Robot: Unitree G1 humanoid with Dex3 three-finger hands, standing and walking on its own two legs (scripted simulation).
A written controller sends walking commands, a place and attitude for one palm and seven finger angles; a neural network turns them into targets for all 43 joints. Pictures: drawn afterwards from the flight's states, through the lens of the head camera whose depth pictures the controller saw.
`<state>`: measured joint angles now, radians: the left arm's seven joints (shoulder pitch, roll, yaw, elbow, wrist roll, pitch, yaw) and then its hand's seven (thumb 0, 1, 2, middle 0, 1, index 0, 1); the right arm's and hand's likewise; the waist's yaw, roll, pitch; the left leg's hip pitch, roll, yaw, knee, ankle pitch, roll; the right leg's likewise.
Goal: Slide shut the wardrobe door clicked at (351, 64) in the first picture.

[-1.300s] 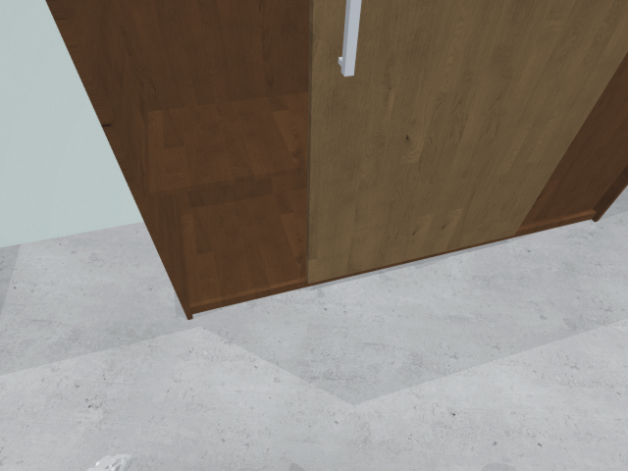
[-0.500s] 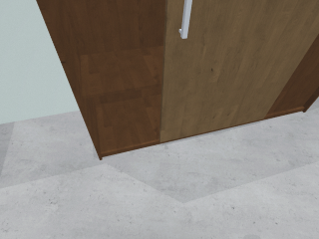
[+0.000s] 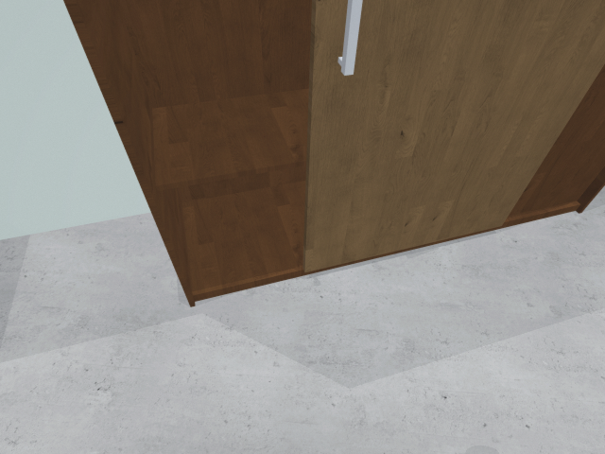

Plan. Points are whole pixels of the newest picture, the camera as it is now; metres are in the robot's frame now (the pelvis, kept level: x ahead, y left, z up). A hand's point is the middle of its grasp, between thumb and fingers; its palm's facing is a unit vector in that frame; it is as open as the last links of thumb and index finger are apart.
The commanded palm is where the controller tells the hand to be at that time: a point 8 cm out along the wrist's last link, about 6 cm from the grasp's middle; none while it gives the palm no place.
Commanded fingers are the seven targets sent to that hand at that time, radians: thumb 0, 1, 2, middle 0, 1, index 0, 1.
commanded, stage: look at it before walking up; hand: right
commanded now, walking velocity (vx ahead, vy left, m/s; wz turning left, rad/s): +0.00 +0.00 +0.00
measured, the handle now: out of the picture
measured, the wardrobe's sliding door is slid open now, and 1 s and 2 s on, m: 0.44 0.44 0.44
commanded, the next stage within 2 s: turn to face it in 0.14 s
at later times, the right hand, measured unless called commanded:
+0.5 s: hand out of the picture +0.07 -0.23 -0.17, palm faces -0.07 +0.95 -0.31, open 7.4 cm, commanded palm none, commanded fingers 0.00 -0.90 -0.90 0.20 0.30 0.20 0.30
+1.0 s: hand out of the picture +0.08 -0.21 -0.18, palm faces -0.21 +0.95 -0.22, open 7.4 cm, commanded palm none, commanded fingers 0.00 -0.90 -0.90 0.20 0.30 0.20 0.30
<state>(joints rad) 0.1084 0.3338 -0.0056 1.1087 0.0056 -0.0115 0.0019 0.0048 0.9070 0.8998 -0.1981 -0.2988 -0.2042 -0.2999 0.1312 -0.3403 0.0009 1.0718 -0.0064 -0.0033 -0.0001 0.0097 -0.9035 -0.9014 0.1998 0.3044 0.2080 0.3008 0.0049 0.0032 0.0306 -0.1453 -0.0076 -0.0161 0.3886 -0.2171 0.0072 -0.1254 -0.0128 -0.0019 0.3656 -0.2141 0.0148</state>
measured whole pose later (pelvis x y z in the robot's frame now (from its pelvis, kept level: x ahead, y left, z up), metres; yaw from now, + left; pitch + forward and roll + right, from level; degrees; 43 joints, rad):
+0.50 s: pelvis +0.00 +0.00 -0.01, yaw +5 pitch -1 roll -1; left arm 0.12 0.27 0.01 1.03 0.01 0.01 0.02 0.00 0.91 0.90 -0.20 -0.30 -0.20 -0.30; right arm 0.19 -0.30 -0.02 1.02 -0.01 0.05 -0.01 0.01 -0.91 -0.90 0.20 0.30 0.21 0.30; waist -0.01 0.01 0.05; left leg -0.24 -0.03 -0.09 0.51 -0.26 0.00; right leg -0.18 -0.04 -0.08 0.48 -0.28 0.02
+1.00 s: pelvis -0.04 -0.03 -0.01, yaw +15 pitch +0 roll +1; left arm 0.25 0.17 0.03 1.00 0.02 0.00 0.03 0.00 0.91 0.90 -0.20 -0.30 -0.20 -0.30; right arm 0.21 -0.23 -0.08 0.94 -0.02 0.07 0.00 0.01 -0.91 -0.90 0.20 0.30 0.20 0.30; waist 0.01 0.02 0.04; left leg -0.41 0.00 0.00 0.93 -0.44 -0.03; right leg -0.22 -0.06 -0.14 0.50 -0.28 -0.02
